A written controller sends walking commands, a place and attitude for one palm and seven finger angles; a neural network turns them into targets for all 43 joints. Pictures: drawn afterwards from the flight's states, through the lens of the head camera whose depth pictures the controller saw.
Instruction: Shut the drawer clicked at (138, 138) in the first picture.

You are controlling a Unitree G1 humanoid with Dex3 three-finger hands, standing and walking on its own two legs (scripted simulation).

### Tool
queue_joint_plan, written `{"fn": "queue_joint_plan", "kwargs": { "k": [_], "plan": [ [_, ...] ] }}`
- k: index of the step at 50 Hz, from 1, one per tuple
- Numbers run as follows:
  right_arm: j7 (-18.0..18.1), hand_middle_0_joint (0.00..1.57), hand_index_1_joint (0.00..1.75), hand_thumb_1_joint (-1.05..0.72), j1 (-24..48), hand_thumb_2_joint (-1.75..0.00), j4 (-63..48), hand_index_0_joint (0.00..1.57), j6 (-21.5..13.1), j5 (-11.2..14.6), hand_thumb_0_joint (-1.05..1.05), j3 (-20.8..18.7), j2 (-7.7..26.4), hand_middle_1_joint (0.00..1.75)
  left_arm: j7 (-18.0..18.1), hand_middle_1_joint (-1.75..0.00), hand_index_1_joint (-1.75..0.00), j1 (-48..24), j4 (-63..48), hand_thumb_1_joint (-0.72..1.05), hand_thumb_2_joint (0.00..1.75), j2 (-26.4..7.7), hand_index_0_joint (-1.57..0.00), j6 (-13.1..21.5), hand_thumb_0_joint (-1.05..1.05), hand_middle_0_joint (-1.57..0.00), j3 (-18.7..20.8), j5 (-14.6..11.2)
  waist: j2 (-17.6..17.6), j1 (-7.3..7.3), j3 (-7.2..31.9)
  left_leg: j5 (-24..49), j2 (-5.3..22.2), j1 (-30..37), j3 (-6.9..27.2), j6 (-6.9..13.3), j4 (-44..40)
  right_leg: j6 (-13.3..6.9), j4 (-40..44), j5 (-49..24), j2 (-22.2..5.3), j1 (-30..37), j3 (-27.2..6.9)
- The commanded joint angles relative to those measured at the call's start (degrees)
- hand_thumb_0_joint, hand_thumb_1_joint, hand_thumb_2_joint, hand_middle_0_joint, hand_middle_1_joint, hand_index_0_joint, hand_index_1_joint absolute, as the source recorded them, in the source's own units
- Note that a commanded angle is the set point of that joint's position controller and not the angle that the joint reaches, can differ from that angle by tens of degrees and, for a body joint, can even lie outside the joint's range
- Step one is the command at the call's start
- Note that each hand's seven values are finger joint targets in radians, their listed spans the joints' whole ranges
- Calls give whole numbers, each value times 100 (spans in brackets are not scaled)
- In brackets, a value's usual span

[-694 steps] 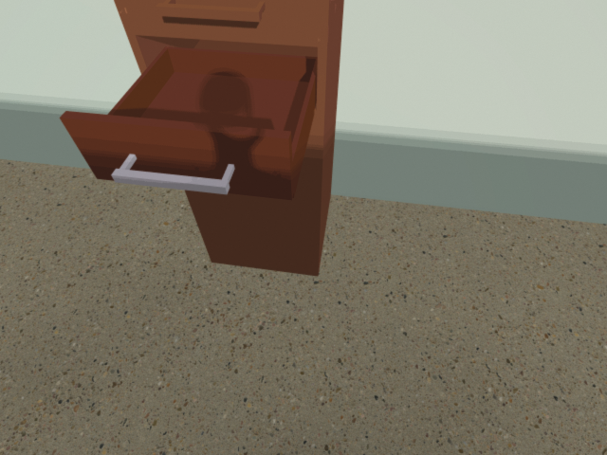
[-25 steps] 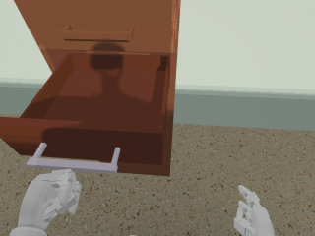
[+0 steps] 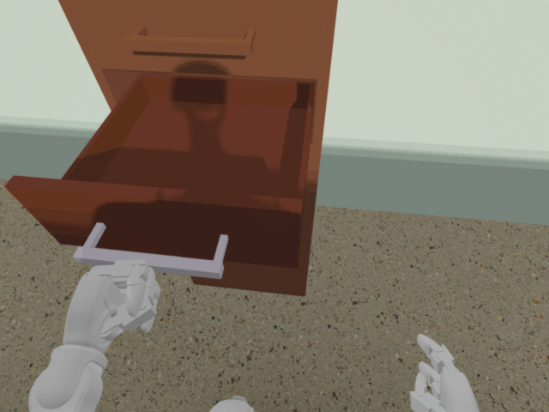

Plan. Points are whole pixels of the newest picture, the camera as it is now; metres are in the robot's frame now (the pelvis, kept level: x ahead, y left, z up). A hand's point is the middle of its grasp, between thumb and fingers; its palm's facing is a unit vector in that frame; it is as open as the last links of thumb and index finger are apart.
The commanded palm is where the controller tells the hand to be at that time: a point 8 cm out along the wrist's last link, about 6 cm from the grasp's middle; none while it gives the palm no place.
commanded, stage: push the drawer shut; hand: left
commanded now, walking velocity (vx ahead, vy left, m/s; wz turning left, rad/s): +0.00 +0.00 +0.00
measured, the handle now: (154, 249) +0.30 +0.19 +0.09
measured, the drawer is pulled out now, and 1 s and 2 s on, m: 0.29 0.16 0.03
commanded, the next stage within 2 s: none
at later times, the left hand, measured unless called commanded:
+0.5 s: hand (169, 254) +0.30 +0.17 +0.08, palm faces -0.04 -1.00 -0.06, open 2.9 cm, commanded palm +0.31 +0.22 +0.09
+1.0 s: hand (182, 219) +0.36 +0.17 +0.08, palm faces -0.05 -1.00 -0.05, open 2.8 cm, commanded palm +0.36 +0.22 +0.09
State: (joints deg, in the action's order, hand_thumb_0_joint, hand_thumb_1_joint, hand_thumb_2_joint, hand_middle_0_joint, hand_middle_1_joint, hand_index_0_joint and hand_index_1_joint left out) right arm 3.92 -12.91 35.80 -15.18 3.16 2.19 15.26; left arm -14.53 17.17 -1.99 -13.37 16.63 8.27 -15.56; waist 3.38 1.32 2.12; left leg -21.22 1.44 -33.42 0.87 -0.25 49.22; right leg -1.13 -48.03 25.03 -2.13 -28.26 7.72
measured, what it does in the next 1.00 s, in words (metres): stands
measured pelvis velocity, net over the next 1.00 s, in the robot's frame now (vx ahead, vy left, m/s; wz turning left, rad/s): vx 0.00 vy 0.00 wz -0.03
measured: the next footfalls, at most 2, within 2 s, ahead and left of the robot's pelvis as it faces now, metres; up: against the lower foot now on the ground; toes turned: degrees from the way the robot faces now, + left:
none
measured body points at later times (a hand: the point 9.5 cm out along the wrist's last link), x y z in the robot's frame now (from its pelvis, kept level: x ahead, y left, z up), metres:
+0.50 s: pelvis -0.01 +0.00 +0.01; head +0.02 -0.01 +0.45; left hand +0.30 +0.23 +0.09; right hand +0.14 -0.25 -0.09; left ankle +0.04 +0.12 -0.70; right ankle +0.00 -0.10 -0.70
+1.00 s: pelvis +0.00 +0.00 +0.01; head +0.04 -0.01 +0.46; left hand +0.36 +0.22 +0.09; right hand +0.12 -0.26 -0.10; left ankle +0.04 +0.12 -0.70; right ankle +0.00 -0.11 -0.70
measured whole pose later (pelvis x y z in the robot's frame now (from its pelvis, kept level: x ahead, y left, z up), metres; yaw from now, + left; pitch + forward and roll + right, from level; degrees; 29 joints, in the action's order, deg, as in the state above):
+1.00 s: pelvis +0.00 +0.00 +0.01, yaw -1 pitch +6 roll -1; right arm 3.3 -14.5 38.8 -8.1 3.2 2.3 15.5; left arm -13.1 -17.4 32.7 -16.6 17.8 10.5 -13.0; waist 2.1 -1.1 0.8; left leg -18.6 1.8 -32.2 -0.7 -0.3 44.5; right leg -1.3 -44.4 22.3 -1.6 -28.4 6.1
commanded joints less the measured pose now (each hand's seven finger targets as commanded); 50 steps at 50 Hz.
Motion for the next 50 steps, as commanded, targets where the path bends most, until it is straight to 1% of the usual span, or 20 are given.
{"fn": "queue_joint_plan", "kwargs": {
  "k": [1,3,5,11,12,16,20,21,22,24,26,28,31,34,36,37,41,44,47,50],
  "plan": [
    [134,20,30,-90,412,-90,-764,20,-320,11,0,-261,730,30,158,-160,-160,-2379,-1036,90,90,-742,-140,232,0,-140,78,-37,-293,-592,816,-368,-123,858,219,183,-954,111,1176,132,173,-347,-541],
    [131,20,30,-90,446,-90,-787,20,-329,15,0,-248,692,30,148,-160,-160,-2627,-1012,90,90,-597,-140,209,0,-140,-65,-32,-124,-551,969,-300,-132,993,215,173,-1008,94,1145,19,175,-296,-519],
    [137,20,30,-90,448,-90,-749,20,-328,16,0,-242,699,30,178,-160,-160,-2815,-870,90,90,-733,-140,180,0,-140,40,-39,-72,-534,1017,-290,-130,1036,222,158,-1040,88,1150,-21,175,-253,-512],
    [133,20,30,-90,471,-90,-707,20,-253,18,0,-209,709,30,309,-160,-160,-3415,-296,90,90,-894,-140,124,0,-140,165,27,-80,-517,902,-451,-127,968,190,144,-1141,80,1251,131,159,-204,-568],
    [120,20,30,-90,457,-90,-718,20,-239,15,0,-201,680,30,309,-160,-160,-3500,-229,90,90,-740,-140,112,0,-140,69,12,-96,-500,941,-432,-135,997,186,141,-1171,78,1242,87,165,-192,-552],
    [124,20,30,-90,415,-90,-656,20,-186,18,0,-214,733,30,365,-160,-160,-3902,155,90,90,-1039,-140,119,0,-140,270,50,-280,-544,930,-447,-119,943,153,146,-1166,93,1339,155,150,-136,-636],
    [108,20,30,-90,409,-90,-671,20,-140,31,0,-225,712,30,328,-160,-160,-4297,356,90,90,-879,-140,146,0,-140,144,27,-148,-535,1051,-350,-132,1066,113,135,-1192,87,1334,31,145,-118,-639],
    [108,20,30,-90,353,-90,-606,20,-107,23,0,-233,750,30,382,-160,-160,-4310,546,90,90,-1115,-140,161,0,-140,342,83,-314,-537,1024,-329,-112,992,126,146,-1185,88,1346,42,147,-82,-646],
    [96,20,30,-90,356,-90,-632,20,-83,22,0,-228,726,30,366,-160,-160,-4331,615,90,90,-914,-140,157,0,-140,203,64,-249,-524,1023,-318,-128,1012,97,149,-1202,94,1361,29,151,-101,-660],
    [91,20,30,-90,349,-90,-617,20,-57,24,0,-227,733,30,361,-160,-160,-4603,683,90,90,-1000,-140,169,0,-140,235,68,-66,-523,1102,-294,-130,1076,104,130,-1208,72,1330,-35,147,-88,-651],
    [106,20,30,-90,280,-90,-546,20,-3,13,0,-244,786,30,388,-160,-160,-4671,940,90,90,-1276,-140,198,0,-140,467,92,-458,-537,1105,-228,-106,959,102,154,-1179,98,1371,-13,149,-9,-683],
    [86,20,30,-90,295,-90,-565,20,20,24,0,-252,751,30,336,-160,-160,-4850,976,90,90,-1108,-140,232,0,-140,348,68,-107,-524,1191,-107,-125,1091,57,140,-1178,82,1358,-158,137,-21,-694],
    [91,20,30,-90,187,-90,-483,20,95,7,0,-261,791,30,327,-160,-160,-5043,1291,90,90,-1280,-140,264,0,-140,480,91,-346,-569,1214,49,-103,1046,65,164,-1148,103,1351,-304,148,24,-691],
    [68,20,30,-90,144,-90,-483,20,139,18,0,-282,763,30,287,-160,-160,-5371,1324,90,90,-1104,-140,315,0,-140,327,92,-25,-574,1372,192,-122,1267,63,137,-1157,69,1286,-539,153,-6,-639],
    [60,20,30,-90,70,-90,-441,20,180,4,0,-297,787,30,323,-160,-160,-5360,1504,90,90,-1168,-140,347,0,-140,375,139,-280,-605,1391,261,-94,1255,92,165,-1144,82,1285,-600,170,4,-618],
    [49,20,30,-90,62,-90,-447,20,209,11,0,-297,768,30,321,-160,-160,-5381,1574,90,90,-1021,-140,348,0,-140,290,118,-222,-602,1355,263,-105,1267,65,165,-1148,87,1309,-618,172,-39,-632],
    [36,20,30,-90,-22,-90,-402,20,303,0,0,-310,813,30,310,-160,-160,-5690,1800,90,90,-1282,-140,415,0,-140,461,161,-328,-621,1414,371,-96,1233,79,172,-1124,78,1276,-743,177,48,-632],
    [13,20,30,-90,-60,-90,-399,20,366,-3,0,-318,780,30,273,-160,-160,-5939,1890,90,90,-1069,-140,435,0,-140,299,148,-185,-654,1501,460,-109,1378,58,163,-1115,81,1267,-899,188,-23,-619],
    [18,20,30,-90,-116,-90,-362,20,462,-3,0,-294,810,30,238,-160,-160,-6214,2246,90,90,-1288,-140,455,0,-140,463,153,-384,-692,1385,339,-112,1187,61,186,-1112,89,1303,-766,208,-6,-661],
    [14,20,30,-90,-141,-90,-373,20,507,-3,0,-306,774,30,191,-160,-160,-6468,2275,90,90,-1193,-140,506,0,-140,381,164,-50,-678,1606,490,-123,1357,60,162,-1100,59,1235,-942,206,-9,-633]
  ]
}}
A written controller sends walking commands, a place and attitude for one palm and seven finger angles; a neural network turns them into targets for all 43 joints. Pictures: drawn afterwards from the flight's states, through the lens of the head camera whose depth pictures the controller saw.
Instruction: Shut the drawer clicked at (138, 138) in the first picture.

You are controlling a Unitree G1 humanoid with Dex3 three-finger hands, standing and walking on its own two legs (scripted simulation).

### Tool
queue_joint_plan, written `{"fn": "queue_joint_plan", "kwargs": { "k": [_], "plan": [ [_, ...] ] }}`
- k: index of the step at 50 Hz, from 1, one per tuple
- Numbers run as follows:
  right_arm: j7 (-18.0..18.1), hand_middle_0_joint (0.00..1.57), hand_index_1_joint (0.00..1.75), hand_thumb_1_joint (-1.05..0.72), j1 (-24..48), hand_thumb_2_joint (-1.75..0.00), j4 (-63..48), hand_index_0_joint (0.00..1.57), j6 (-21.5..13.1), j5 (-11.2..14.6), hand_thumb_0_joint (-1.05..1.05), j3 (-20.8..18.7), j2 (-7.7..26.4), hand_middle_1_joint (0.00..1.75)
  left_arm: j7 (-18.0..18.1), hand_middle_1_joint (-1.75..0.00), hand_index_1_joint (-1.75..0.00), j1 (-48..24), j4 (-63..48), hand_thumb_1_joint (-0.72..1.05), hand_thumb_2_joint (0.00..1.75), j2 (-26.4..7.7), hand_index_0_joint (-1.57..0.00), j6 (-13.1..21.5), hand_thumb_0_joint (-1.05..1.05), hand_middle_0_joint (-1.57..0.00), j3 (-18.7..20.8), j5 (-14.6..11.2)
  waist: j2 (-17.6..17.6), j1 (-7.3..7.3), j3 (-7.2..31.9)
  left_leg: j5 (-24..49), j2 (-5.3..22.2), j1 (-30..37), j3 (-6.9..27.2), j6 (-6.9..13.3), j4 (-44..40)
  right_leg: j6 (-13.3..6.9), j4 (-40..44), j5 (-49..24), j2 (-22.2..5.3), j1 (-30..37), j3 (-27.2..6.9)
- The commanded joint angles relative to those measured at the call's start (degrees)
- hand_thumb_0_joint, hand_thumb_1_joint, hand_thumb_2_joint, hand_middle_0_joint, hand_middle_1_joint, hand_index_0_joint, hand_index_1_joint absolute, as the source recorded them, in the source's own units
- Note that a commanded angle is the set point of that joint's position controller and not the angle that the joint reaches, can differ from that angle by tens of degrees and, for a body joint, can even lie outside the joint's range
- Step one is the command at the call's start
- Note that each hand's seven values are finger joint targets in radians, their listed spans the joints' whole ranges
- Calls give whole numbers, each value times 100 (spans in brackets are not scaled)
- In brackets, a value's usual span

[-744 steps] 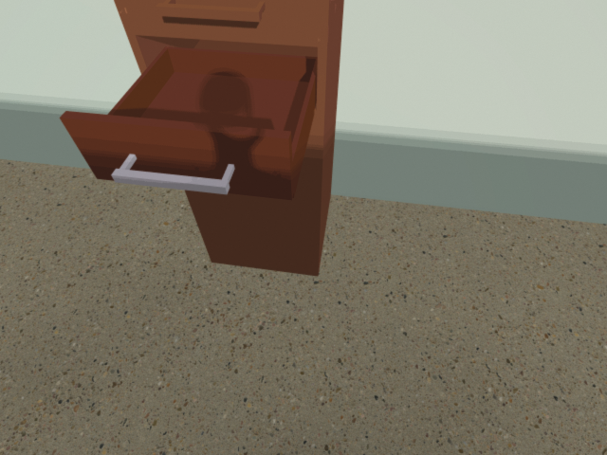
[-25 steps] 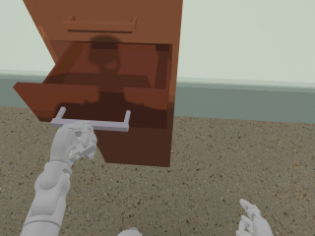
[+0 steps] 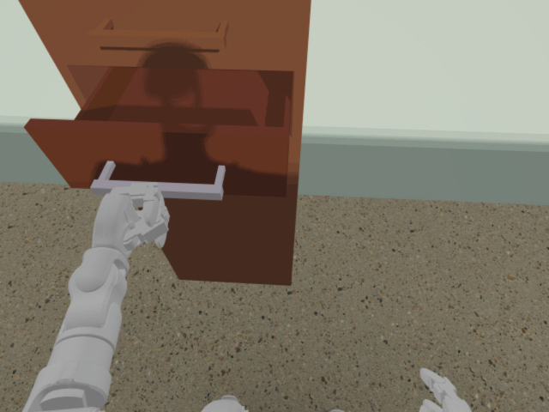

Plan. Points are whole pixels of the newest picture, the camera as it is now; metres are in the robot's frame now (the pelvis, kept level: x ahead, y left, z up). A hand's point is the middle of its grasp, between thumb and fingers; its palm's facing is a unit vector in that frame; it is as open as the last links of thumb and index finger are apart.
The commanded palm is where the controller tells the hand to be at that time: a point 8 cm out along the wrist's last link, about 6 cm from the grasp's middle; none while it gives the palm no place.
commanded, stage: push the drawer shut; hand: left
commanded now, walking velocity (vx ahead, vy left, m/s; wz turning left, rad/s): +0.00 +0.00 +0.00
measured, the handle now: (161, 180) +0.43 +0.20 +0.08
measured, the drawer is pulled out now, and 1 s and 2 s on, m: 0.16 0.03 0.00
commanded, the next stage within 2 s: pull the fist back off the drawer in 1.54 s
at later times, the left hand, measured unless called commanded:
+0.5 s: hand (170, 188) +0.42 +0.18 +0.07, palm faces -0.03 -1.00 -0.04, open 2.8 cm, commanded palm +0.43 +0.23 +0.08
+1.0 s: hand (182, 156) +0.49 +0.18 +0.08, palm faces -0.03 -1.00 -0.03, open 2.9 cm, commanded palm +0.49 +0.22 +0.08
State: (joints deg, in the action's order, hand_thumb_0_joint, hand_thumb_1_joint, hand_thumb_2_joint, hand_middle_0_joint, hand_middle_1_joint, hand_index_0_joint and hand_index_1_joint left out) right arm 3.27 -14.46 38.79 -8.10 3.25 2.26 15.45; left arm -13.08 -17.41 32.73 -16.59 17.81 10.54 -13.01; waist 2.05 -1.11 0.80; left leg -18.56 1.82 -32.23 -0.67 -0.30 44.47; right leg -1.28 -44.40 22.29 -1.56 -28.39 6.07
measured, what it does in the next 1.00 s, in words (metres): stands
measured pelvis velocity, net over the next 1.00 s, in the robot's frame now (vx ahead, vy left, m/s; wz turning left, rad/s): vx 0.00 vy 0.01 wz -0.03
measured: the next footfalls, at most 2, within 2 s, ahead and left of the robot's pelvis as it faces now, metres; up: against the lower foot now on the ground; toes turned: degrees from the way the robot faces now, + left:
none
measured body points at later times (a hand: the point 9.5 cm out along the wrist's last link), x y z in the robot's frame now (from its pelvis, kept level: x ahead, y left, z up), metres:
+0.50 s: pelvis +0.00 +0.00 -0.01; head +0.07 +0.00 +0.44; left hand +0.42 +0.24 +0.08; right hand +0.08 -0.26 -0.12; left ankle +0.04 +0.12 -0.71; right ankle +0.00 -0.10 -0.71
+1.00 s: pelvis +0.00 +0.01 -0.01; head +0.10 +0.01 +0.42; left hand +0.49 +0.23 +0.08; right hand +0.01 -0.26 -0.13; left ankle +0.04 +0.12 -0.71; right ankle +0.00 -0.10 -0.71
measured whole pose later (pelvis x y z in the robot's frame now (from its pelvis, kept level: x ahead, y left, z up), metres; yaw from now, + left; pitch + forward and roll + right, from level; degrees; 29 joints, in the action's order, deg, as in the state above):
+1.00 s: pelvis +0.00 +0.01 -0.01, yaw -2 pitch +15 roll -2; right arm 1.5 -21.5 40.1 -2.8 1.5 1.8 15.8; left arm -13.6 -48.9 65.7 -26.4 21.3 18.5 -7.6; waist 1.3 -7.4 3.1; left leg -20.3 3.4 -45.2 -0.9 0.1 50.5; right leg -1.1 -48.4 22.5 -0.2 -40.8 5.4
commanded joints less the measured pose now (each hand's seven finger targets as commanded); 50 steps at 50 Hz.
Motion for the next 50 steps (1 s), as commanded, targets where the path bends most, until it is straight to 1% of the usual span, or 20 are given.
{"fn": "queue_joint_plan", "kwargs": {
  "k": [1,5,6,10,11,15,16,19,20,24,26,27,29,32,37,39,45,47,48,50],
  "plan": [
    [73,20,30,-90,-27,-90,-655,20,-187,-15,0,-309,770,30,61,-160,-160,-3139,-1152,90,90,-926,-140,402,0,-140,165,-68,46,-471,1742,263,-151,1258,242,184,-599,71,850,-691,163,-28,-450],
    [42,20,30,-90,-110,-90,-644,20,-121,-35,0,-336,770,30,89,-160,-160,-3287,-909,90,90,-841,-140,445,0,-140,141,-56,-84,-467,1848,370,-159,1279,219,177,-570,80,842,-845,174,-22,-451],
    [41,20,30,-90,-144,-90,-612,20,-95,-33,0,-320,800,30,91,-160,-160,-3381,-766,90,90,-971,-140,449,0,-140,196,-47,-225,-516,1748,312,-149,1150,233,202,-545,95,853,-787,185,-28,-472],
    [40,20,30,-90,-185,-90,-575,20,-5,-30,0,-316,795,30,52,-160,-160,-3834,-441,90,90,-1053,-140,517,0,-140,252,-31,-91,-531,1780,140,-172,1091,214,187,-555,84,861,-622,183,-81,-503],
    [45,20,30,-90,-221,-90,-559,20,20,-34,0,-307,827,30,50,-160,-160,-3881,-290,90,90,-1252,-140,521,0,-140,374,2,-102,-536,1720,105,-155,1020,235,200,-541,77,851,-555,198,-118,-505],
    [51,20,30,-90,-283,-90,-518,20,78,-23,0,-287,813,30,9,-160,-160,-4398,79,90,90,-1182,-140,569,0,-140,278,-20,-13,-626,1732,-59,-168,949,220,198,-519,86,860,-424,200,-246,-542],
    [60,20,30,-90,-340,-90,-491,20,90,-29,0,-295,836,30,5,-160,-160,-4476,204,90,90,-1336,-140,586,0,-140,383,-3,-222,-651,1778,-39,-147,881,231,224,-486,100,842,-422,216,-194,-550],
    [69,20,30,-90,-407,-90,-455,20,139,-24,0,-286,852,30,-49,-160,-160,-4737,522,90,90,-1527,-140,617,0,-140,497,8,-20,-662,1817,-76,-152,767,202,206,-446,95,814,-394,210,-228,-584],
    [63,20,30,-90,-417,-90,-458,20,142,-22,0,-276,840,30,-69,-160,-160,-4864,592,90,90,-1409,-140,631,0,-140,389,8,40,-685,1799,-125,-161,754,209,203,-442,91,810,-352,211,-290,-583],
    [37,20,30,-90,-590,-90,-402,20,141,-54,0,-312,863,30,-84,-160,-160,-5188,707,90,90,-1484,-140,698,0,-140,465,38,155,-714,2150,104,-145,913,239,205,-363,79,707,-576,242,-354,-545],
    [29,20,30,-90,-683,-90,-378,20,168,-74,0,-327,891,30,-76,-160,-160,-5166,947,90,90,-1637,-140,702,0,-140,584,78,-24,-729,2162,174,-130,801,259,219,-318,84,667,-626,267,-354,-531],
    [16,20,30,-90,-692,-90,-377,20,173,-65,0,-313,874,30,-86,-160,-160,-5310,981,90,90,-1481,-140,705,0,-140,444,86,95,-768,2122,129,-136,781,256,212,-323,85,652,-596,267,-445,-531],
    [7,20,30,-90,-768,-90,-331,20,197,-75,0,-336,914,30,-52,-160,-160,-5432,1202,90,90,-1631,-140,705,0,-140,565,116,43,-807,1989,0,-114,716,278,209,-313,81,658,-454,284,-625,-514],
    [-8,20,30,-90,-894,-90,-287,20,218,-98,0,-365,929,30,2,-160,-160,-5739,1191,90,90,-1671,-140,752,0,-140,567,201,221,-863,2253,149,-105,814,272,209,-247,86,584,-569,287,-683,-508],
    [-28,20,30,-90,-1047,-90,-250,20,287,-113,0,-368,966,30,50,-160,-160,-5978,1595,90,90,-1814,-140,704,0,-140,646,290,48,-955,2187,51,-95,551,256,237,-171,105,566,-476,316,-789,-533],
    [-26,20,30,-90,-1114,-90,-248,20,312,-133,0,-368,979,30,57,-160,-160,-6078,1664,90,90,-2054,-140,710,0,-140,806,340,172,-930,2366,75,-102,493,241,234,-140,102,531,-487,309,-715,-557],
    [-75,20,30,-90,-1314,-90,-220,20,375,-188,0,-392,977,30,28,-160,-160,-6462,1773,90,90,-2130,-140,749,0,-140,847,428,425,-1007,2548,392,-65,680,293,221,-25,85,438,-678,353,-947,-509],
    [-88,20,30,-90,-1384,-90,-210,20,391,-199,0,-380,970,30,20,-160,-160,-6488,1946,90,90,-2072,-140,721,0,-140,835,421,246,-1077,2463,431,-54,616,291,249,14,96,434,-717,390,-1016,-500],
    [-92,20,30,-90,-1430,-90,-205,20,401,-214,0,-395,998,30,23,-160,-160,-6525,1942,90,90,-2271,-140,727,0,-140,980,438,263,-1040,2542,450,-50,571,301,247,28,95,416,-729,388,-970,-511],
    [-107,20,30,-90,-1458,-90,-207,20,422,-220,0,-399,981,30,23,-160,-160,-6645,1926,90,90,-2188,-140,724,0,-140,894,472,442,-1083,2600,494,-47,670,308,236,42,87,405,-733,386,-1068,-491]
  ]
}}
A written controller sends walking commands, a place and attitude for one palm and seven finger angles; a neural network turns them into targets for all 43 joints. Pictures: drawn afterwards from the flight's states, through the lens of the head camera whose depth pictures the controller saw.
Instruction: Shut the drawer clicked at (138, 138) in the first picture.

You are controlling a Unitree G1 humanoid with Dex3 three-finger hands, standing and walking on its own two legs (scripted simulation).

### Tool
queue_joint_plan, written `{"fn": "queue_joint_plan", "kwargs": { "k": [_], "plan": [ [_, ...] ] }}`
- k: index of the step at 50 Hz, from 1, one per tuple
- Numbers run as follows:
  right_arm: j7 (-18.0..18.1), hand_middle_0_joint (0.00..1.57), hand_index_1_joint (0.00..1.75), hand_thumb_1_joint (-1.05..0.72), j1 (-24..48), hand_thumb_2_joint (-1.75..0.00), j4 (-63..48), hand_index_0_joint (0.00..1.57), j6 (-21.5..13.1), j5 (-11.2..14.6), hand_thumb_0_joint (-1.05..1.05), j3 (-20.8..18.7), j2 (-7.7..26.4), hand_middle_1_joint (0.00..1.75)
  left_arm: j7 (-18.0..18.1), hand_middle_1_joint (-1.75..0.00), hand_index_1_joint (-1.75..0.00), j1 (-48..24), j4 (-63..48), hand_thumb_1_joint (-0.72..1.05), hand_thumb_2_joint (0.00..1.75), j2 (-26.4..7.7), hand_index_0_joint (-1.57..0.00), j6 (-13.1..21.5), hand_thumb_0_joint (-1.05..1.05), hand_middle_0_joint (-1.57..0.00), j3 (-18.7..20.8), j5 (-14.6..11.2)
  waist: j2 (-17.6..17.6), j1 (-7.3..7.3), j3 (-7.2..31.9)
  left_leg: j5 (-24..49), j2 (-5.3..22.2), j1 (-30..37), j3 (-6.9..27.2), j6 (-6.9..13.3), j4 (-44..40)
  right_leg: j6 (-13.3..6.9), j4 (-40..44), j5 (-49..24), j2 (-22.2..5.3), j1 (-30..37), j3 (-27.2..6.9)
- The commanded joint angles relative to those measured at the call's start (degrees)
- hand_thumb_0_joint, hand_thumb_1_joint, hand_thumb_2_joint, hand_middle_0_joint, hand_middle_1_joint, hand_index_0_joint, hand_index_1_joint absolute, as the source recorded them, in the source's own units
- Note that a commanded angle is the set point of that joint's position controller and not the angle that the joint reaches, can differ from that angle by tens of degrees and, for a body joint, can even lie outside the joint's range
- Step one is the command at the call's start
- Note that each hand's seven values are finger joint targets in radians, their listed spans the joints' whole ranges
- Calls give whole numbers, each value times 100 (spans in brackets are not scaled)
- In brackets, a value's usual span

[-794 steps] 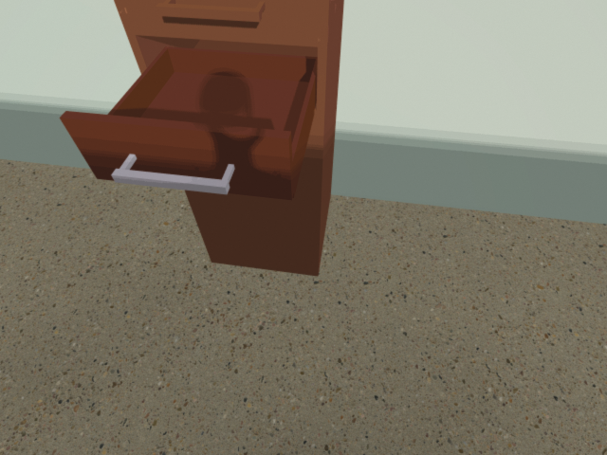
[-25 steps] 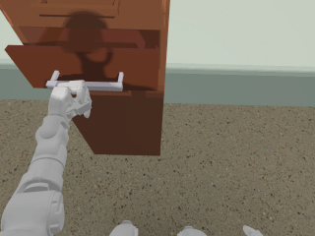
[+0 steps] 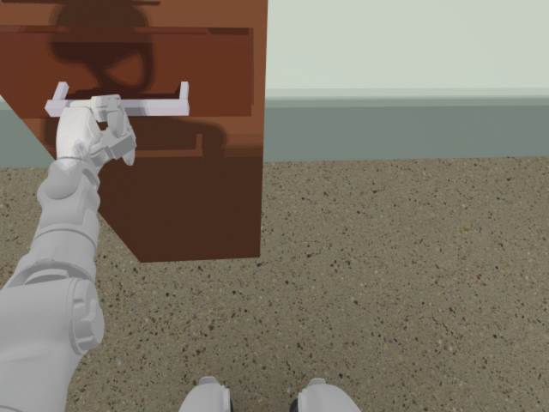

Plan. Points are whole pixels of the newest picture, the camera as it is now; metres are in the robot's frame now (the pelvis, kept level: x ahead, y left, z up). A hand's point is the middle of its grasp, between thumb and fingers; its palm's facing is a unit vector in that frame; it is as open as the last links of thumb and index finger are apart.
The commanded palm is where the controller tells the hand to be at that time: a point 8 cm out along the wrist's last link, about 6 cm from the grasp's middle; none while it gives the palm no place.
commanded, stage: push the drawer shut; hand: left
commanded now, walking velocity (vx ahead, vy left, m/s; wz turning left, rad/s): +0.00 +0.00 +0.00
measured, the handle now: (122, 98) +0.56 +0.20 +0.10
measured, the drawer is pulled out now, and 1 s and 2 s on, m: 0.03 0.00 0.00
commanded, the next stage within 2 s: pull the fist back off the drawer in 0.54 s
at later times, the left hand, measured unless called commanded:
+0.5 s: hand (125, 118) +0.52 +0.19 +0.09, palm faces +0.02 -1.00 -0.03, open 3.0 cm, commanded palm +0.54 +0.23 +0.10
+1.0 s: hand (126, 119) +0.52 +0.19 +0.09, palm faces +0.03 -1.00 -0.03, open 2.9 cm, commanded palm +0.50 +0.23 +0.10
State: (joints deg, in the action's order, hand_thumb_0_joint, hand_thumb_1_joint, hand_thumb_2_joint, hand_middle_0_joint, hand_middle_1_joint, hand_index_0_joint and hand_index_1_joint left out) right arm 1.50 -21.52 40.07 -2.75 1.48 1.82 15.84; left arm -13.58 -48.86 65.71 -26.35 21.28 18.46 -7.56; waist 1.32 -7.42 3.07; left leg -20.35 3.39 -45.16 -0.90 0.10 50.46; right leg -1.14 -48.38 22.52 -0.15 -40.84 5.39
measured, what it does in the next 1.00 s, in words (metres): stands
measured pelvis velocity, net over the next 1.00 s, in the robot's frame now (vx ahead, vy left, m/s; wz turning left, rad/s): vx -0.01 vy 0.01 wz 0.00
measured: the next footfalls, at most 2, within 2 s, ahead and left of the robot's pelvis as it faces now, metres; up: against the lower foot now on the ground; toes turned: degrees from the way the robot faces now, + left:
none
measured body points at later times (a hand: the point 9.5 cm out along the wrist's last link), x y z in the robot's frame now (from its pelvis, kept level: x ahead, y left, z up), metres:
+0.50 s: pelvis +0.00 +0.01 -0.01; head +0.12 +0.02 +0.43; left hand +0.51 +0.25 +0.10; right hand -0.02 -0.26 -0.12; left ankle +0.04 +0.12 -0.69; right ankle +0.01 -0.11 -0.69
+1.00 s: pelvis -0.01 +0.01 -0.01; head +0.11 +0.03 +0.42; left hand +0.51 +0.25 +0.10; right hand -0.03 -0.26 -0.12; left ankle +0.04 +0.12 -0.69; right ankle +0.01 -0.11 -0.69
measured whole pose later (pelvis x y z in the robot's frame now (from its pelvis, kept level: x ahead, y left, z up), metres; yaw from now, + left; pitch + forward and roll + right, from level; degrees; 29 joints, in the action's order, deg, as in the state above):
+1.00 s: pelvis -0.01 +0.01 -0.01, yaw +0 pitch +19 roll -3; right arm 0.7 -23.8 39.9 -2.4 -0.4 2.6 16.2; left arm -10.4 -58.5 71.8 -30.7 20.0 19.1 -4.2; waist 1.4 -10.6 3.8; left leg -20.3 3.2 -52.2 -0.1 1.0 53.7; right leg -0.4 -50.0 21.8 -0.2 -46.8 5.9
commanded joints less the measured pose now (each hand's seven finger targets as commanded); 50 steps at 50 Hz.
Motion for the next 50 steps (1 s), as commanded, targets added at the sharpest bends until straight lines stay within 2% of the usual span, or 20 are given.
{"fn": "queue_joint_plan", "kwargs": {
  "k": [1,3,5,11,13,16,20,22,23,25,30,32,35,38,41,43,46,48,49,50],
  "plan": [
    [66,20,30,-90,-800,-90,-327,20,-96,-65,0,-360,954,30,91,-160,-160,-3518,-1388,90,90,-1230,-140,381,0,-140,142,-54,525,-440,2466,854,-205,2052,343,202,-516,53,759,-872,258,161,-394],
    [45,20,30,-90,-839,-90,-330,20,-69,-82,0,-364,951,30,140,-160,-160,-3587,-1386,90,90,-1271,-140,389,0,-140,185,-22,590,-434,2577,905,-199,2113,355,187,-502,67,757,-885,264,139,-394],
    [40,20,30,-90,-855,-90,-307,20,-41,-83,0,-352,964,30,178,-160,-160,-3622,-1142,90,90,-1269,-140,337,0,-140,160,15,436,-514,2289,692,-188,1887,344,199,-509,78,792,-714,269,22,-389],
    [57,20,30,-90,-1009,-90,-276,20,20,-113,0,-320,1014,30,221,-160,-160,-3944,-881,90,90,-1625,-140,299,0,-140,298,143,453,-611,2295,682,-195,1668,337,228,-416,84,776,-728,281,24,-435],
    [57,20,30,-90,-1053,-90,-285,20,40,-125,0,-321,1024,30,215,-160,-160,-4113,-965,90,90,-1825,-140,331,0,-140,392,188,643,-605,2541,831,-192,1758,351,211,-371,82,732,-833,272,54,-440],
    [44,20,30,-90,-1131,-90,-280,20,62,-161,0,-319,1037,30,210,-160,-160,-4139,-872,90,90,-1902,-140,353,0,-140,484,193,613,-632,2643,950,-182,1782,383,219,-313,72,703,-886,297,17,-420],
    [53,20,30,-90,-1142,-90,-219,20,76,-149,0,-324,1051,30,240,-160,-160,-4490,-863,90,90,-1616,-140,333,0,-140,178,192,797,-799,2394,682,-145,1858,441,190,-353,81,738,-598,290,-408,-371],
    [64,20,30,-90,-1154,-90,-190,20,49,-159,0,-319,1073,30,298,-160,-160,-4650,-910,90,90,-1523,-140,321,0,-140,89,184,787,-869,2461,548,-137,1915,456,202,-364,94,758,-490,287,-497,-371],
    [80,20,30,-90,-1184,-90,-171,20,37,-170,0,-322,1095,30,328,-160,-160,-4665,-895,90,90,-1706,-140,323,0,-140,223,191,792,-845,2533,519,-135,1891,474,197,-356,90,744,-466,286,-479,-367],
    [89,20,30,-90,-1183,-90,-145,20,-9,-157,0,-301,1088,30,330,-160,-160,-4727,-839,90,90,-1569,-140,289,0,-140,71,177,769,-897,2470,371,-131,1828,474,206,-381,100,769,-362,283,-506,-367],
    [134,20,30,-90,-1194,-90,-96,20,-95,-132,0,-262,1132,30,340,-160,-160,-4798,-721,90,90,-1682,-140,246,0,-140,53,153,839,-926,2359,117,-110,1735,499,195,-440,95,790,-178,278,-599,-366],
    [156,20,30,-90,-1183,-90,-87,20,-142,-119,0,-248,1146,30,343,-160,-160,-4815,-706,90,90,-1527,-140,228,0,-140,-86,127,864,-979,2315,14,-95,1766,506,196,-484,106,815,-120,267,-691,-367],
    [148,20,30,-90,-1181,-90,-86,20,-196,-142,0,-255,1149,30,379,-160,-160,-4836,-761,90,90,-1482,-140,231,0,-140,-93,130,986,-931,2356,-92,-98,1878,583,165,-528,72,759,-61,257,-785,-307],
    [125,20,30,-90,-1204,-90,-106,20,-191,-170,0,-268,1166,30,430,-160,-160,-4807,-805,90,90,-1592,-140,247,0,-140,46,144,825,-921,2524,5,-117,1859,561,183,-471,84,754,-114,256,-676,-317],
    [86,20,30,-90,-1213,-90,-123,20,-163,-193,0,-275,1145,30,441,-160,-160,-4735,-741,90,90,-1419,-140,254,0,-140,-32,177,821,-914,2432,84,-138,1865,574,183,-449,60,730,-168,263,-722,-302],
    [64,20,30,-90,-1194,-90,-154,20,-128,-193,0,-279,1153,30,452,-160,-160,-4645,-673,90,90,-1524,-140,230,0,-140,67,196,718,-877,2389,-1,-150,1718,549,181,-435,70,734,-116,260,-665,-316],
    [45,20,30,-90,-1207,-90,-206,20,-70,-213,0,-289,1143,30,437,-160,-160,-4584,-810,90,90,-1683,-140,274,0,-140,219,222,747,-798,2551,157,-158,1773,548,186,-410,49,679,-209,263,-542,-302],
    [3,20,30,-90,-1171,-90,-261,20,-35,-225,0,-318,1098,30,407,-160,-160,-4419,-955,90,90,-1485,-140,318,0,-140,157,229,1025,-674,2738,397,-159,2080,563,143,-407,22,650,-338,269,-569,-272],
    [-22,20,30,-90,-1150,-90,-267,20,-19,-216,0,-326,1084,30,400,-160,-160,-4285,-944,90,90,-1346,-140,304,0,-140,106,193,889,-687,2689,445,-154,2108,549,155,-401,27,686,-374,286,-549,-266],
    [-25,20,30,-90,-1141,-90,-296,20,11,-216,0,-347,1104,30,404,-160,-160,-4095,-976,90,90,-1530,-140,319,0,-140,298,181,807,-590,2701,444,-146,2061,549,144,-413,23,682,-364,279,-462,-264]
  ]
}}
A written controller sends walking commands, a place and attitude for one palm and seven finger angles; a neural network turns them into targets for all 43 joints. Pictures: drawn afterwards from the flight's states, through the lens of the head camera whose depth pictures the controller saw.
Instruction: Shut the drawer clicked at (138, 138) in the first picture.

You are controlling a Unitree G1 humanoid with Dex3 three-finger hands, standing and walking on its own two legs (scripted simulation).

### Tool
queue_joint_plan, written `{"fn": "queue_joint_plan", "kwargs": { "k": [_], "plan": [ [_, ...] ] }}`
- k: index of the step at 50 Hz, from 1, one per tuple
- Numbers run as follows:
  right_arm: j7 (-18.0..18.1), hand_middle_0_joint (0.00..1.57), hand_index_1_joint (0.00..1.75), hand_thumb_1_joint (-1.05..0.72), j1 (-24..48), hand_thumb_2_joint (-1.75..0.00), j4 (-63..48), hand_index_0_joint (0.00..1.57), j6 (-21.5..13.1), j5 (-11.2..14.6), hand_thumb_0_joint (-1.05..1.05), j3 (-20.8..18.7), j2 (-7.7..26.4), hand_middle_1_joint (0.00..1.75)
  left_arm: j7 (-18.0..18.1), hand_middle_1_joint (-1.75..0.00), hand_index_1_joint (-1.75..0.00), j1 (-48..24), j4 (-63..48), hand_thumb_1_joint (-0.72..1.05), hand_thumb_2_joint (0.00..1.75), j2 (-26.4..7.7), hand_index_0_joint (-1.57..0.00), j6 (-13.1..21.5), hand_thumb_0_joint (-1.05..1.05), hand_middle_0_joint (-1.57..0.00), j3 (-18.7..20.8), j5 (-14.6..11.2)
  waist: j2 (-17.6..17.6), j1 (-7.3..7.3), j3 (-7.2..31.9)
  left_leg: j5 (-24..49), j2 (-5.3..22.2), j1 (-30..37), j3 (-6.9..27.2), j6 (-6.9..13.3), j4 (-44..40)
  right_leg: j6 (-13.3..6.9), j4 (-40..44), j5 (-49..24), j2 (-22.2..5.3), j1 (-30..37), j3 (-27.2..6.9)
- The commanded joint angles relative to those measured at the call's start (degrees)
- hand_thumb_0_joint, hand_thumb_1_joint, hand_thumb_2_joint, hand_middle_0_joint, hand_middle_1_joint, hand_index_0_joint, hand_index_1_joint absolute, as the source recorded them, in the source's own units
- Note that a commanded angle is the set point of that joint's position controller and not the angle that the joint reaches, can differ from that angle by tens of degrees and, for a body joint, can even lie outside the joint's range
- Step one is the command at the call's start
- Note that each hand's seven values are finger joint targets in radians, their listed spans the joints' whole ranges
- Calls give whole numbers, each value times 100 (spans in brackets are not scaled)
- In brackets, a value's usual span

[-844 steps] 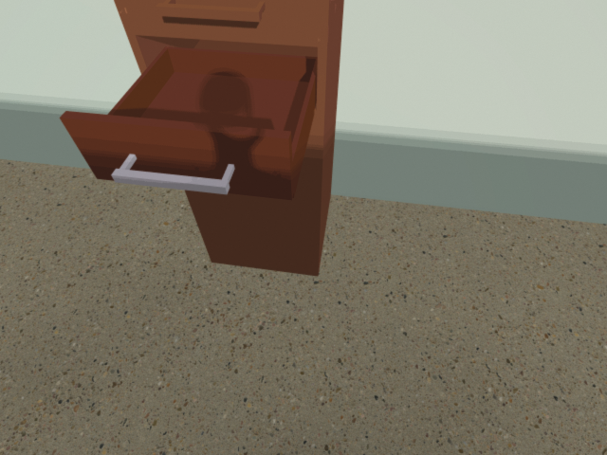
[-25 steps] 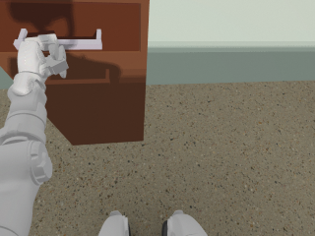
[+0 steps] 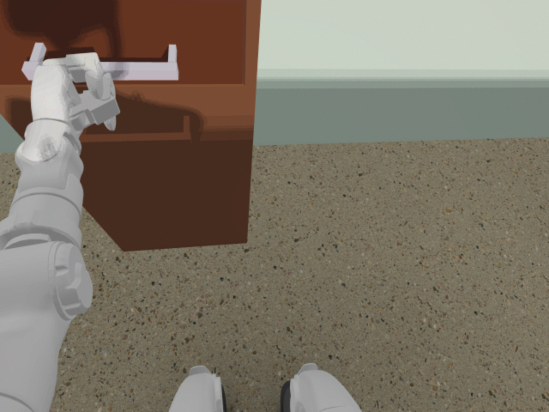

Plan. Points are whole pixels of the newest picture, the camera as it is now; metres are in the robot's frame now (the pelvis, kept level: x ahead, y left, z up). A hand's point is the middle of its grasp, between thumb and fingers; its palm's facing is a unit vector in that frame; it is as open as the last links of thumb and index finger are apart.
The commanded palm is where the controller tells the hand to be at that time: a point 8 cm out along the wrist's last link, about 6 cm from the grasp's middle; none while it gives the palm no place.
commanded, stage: pull the fist back off the drawer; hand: left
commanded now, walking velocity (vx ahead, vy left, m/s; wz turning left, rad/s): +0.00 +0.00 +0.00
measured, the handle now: (106, 61) +0.60 +0.19 +0.11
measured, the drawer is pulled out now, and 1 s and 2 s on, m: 0.00 0.00 0.00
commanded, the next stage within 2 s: draw the hand back to the body in 0.34 s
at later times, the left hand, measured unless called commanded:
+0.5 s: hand (112, 104) +0.51 +0.17 +0.11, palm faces +0.05 -1.00 -0.02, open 3.2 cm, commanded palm +0.46 +0.23 +0.12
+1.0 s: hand (58, 171) +0.38 +0.19 +0.16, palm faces +0.09 -0.99 -0.11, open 3.3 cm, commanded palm +0.33 +0.24 +0.17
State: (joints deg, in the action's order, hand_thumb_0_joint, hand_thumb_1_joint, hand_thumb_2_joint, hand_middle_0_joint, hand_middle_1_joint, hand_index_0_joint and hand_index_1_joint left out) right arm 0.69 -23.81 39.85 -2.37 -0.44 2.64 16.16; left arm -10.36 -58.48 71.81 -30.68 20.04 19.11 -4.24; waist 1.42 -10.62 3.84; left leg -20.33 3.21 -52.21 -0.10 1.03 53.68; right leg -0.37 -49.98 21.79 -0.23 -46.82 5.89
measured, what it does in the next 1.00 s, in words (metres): shifts its weight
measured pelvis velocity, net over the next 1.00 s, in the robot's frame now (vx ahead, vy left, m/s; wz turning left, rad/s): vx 0.05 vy -0.01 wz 0.00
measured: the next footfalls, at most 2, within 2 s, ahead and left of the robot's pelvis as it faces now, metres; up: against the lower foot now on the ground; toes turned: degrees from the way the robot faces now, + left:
none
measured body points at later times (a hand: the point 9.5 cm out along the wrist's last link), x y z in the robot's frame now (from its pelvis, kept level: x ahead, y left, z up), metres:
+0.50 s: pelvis +0.04 +0.00 +0.02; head +0.13 +0.00 +0.46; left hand +0.50 +0.23 +0.11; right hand +0.07 -0.27 -0.10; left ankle +0.05 +0.11 -0.68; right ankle +0.02 -0.12 -0.68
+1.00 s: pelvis +0.05 -0.01 +0.04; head +0.06 -0.03 +0.49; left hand +0.36 +0.25 +0.16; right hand +0.22 -0.25 -0.05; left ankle +0.05 +0.11 -0.68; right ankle +0.02 -0.12 -0.68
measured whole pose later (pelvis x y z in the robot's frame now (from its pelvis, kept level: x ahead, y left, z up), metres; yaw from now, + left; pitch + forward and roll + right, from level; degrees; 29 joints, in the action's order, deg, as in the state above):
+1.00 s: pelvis +0.05 -0.01 +0.04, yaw +0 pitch +4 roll +0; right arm 2.6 -11.6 32.5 -2.1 3.6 1.8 15.0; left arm -9.6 -7.2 14.0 -17.5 5.7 13.9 -12.1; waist 3.0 -0.2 3.5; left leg -19.4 2.2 -21.8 -2.3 -0.1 37.4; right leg -0.7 -36.0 21.5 -0.5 -18.3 3.9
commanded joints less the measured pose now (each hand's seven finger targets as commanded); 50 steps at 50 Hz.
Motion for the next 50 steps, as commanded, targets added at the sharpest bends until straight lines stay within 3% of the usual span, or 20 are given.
{"fn": "queue_joint_plan", "kwargs": {
  "k": [1,4,6,8,11,14,16,19,20,22,23,26,30,32,37,44,47,48,49,50],
  "plan": [
    [47,20,30,-90,-919,-90,-297,20,6,-30,0,-421,1063,30,76,-160,-160,-2935,-1589,90,90,-1061,-140,454,0,-140,242,-170,743,-238,2665,604,-134,2806,454,67,-743,-61,834,-388,301,232,-304],
    [10,20,30,-90,-809,-90,-421,20,96,9,0,-437,1019,30,45,-160,-160,-2479,-1765,90,90,-1022,-140,483,0,-140,288,-191,714,-60,2617,742,-137,2781,383,49,-785,-72,846,-511,313,458,-306],
    [-3,20,30,-90,-763,-90,-461,20,146,19,0,-449,990,30,67,-160,-160,-2232,-1817,90,90,-920,-140,497,0,-140,261,-179,743,-26,2491,835,-138,2803,344,64,-791,-78,851,-587,320,469,-309],
    [-15,20,30,-90,-717,-90,-538,20,209,46,0,-473,975,30,75,-160,-160,-1874,-1986,90,90,-997,-140,513,0,-140,369,-197,639,98,2561,995,-145,2800,292,58,-828,-69,850,-751,317,703,-316],
    [-43,20,30,-90,-612,-90,-682,20,276,67,0,-497,909,30,65,-160,-160,-1200,-2333,90,90,-820,-140,541,0,-140,387,-268,609,285,2742,1484,-163,2966,193,59,-836,-84,806,-1263,331,1071,-319],
    [-26,20,30,-90,-536,-90,-707,20,362,116,0,-516,891,30,48,-160,-160,-887,-2369,90,90,-894,-140,441,0,-140,506,-340,139,294,2426,1491,-178,2628,72,90,-886,-23,873,-1567,313,1401,-364],
    [-7,20,30,-90,-485,-90,-703,20,382,135,0,-503,850,30,51,-160,-160,-1045,-2448,90,90,-750,-140,434,0,-140,365,-321,264,233,2158,1464,-196,2623,37,107,-900,-33,904,-1607,303,1354,-388],
    [13,20,30,-90,-439,-90,-692,20,394,143,0,-530,825,30,55,-160,-160,-1048,-2658,90,90,-716,-140,493,0,-140,367,-346,322,235,2335,1733,-200,2844,30,104,-875,-22,887,-1871,287,1419,-417],
    [12,20,30,-90,-445,-90,-695,20,387,141,0,-548,824,30,42,-160,-160,-921,-2799,90,90,-770,-140,536,0,-140,425,-360,343,312,2535,1919,-196,2951,49,86,-866,-36,841,-2012,284,1545,-407],
    [-2,20,30,-90,-397,-90,-674,20,394,153,0,-551,785,30,-11,-160,-160,-832,-2916,90,90,-433,-140,550,0,-140,155,-383,590,250,2607,2351,-170,3306,71,62,-801,-45,805,-2227,284,1374,-386],
    [-20,20,30,-90,-386,-90,-726,20,400,156,0,-581,792,30,-39,-160,-160,-410,-3030,90,90,-451,-140,507,0,-140,250,-434,558,402,2759,2510,-166,3369,78,44,-816,-55,803,-2311,287,1522,-376],
    [-28,20,30,-90,-186,-90,-961,20,407,220,0,-584,776,30,-133,-160,-160,670,-3637,90,90,-510,-140,287,0,-140,387,-638,284,619,2906,2811,-196,3351,-13,84,-949,-46,898,-2877,267,2253,-404],
    [15,20,30,-90,156,-90,-1240,20,370,325,0,-562,716,30,-176,-160,-160,1671,-4608,90,90,-438,-140,-104,0,-140,428,-859,79,766,2483,2703,-231,3181,-144,123,-1248,-9,1120,-3264,213,2830,-403],
    [36,20,30,-90,298,-90,-1327,20,295,342,0,-552,657,30,-178,-160,-160,1976,-5308,90,90,-285,-140,-175,0,-140,310,-938,309,790,2502,2977,-223,3472,-161,135,-1332,-2,1181,-3441,206,2956,-406],
    [89,20,30,-90,642,-90,-1326,20,61,387,0,-507,615,30,-188,-160,-160,2547,-6125,90,90,234,-140,-445,0,-140,-132,-1065,267,675,1816,2801,-198,3785,-88,117,-1539,11,1423,-3099,214,2734,-325],
    [215,20,30,-90,1172,-90,-1442,20,-178,409,0,-394,623,30,-283,-160,-160,3077,-6689,90,90,161,-140,-934,0,-140,-23,-1180,26,825,1520,1913,-282,3819,-38,106,-1852,-16,1673,-2506,148,2953,-295],
    [243,20,30,-90,1387,-90,-1514,20,-297,418,0,-333,569,30,-371,-160,-160,3348,-6986,90,90,173,-140,-1043,0,-140,-12,-1227,158,921,1417,1863,-307,3919,-48,116,-1946,-33,1750,-2468,131,3081,-318],
    [298,20,30,-90,1666,-90,-1531,20,-255,369,0,-367,504,30,369,-160,-160,3578,-7542,90,90,-305,-140,-1013,0,-140,-76,-539,248,1186,1087,1739,-331,4164,-121,97,-2180,-92,2134,-2156,6,3108,-524],
    [330,20,30,-90,1679,-90,-1547,20,-256,330,0,-329,445,30,735,-160,-160,4106,-7516,90,90,201,-140,-1106,0,-140,-296,-454,223,1093,910,1574,-308,4208,-123,75,-2347,-79,2241,-1979,-10,3136,-466],
    [339,20,30,-90,1729,-90,-1522,20,-233,334,0,-305,436,30,974,-160,-160,4379,-7553,90,90,351,-140,-1196,0,-140,-437,-364,14,1109,745,1539,-273,4218,-113,75,-2462,-63,2322,-1947,-9,3233,-448]
  ]
}}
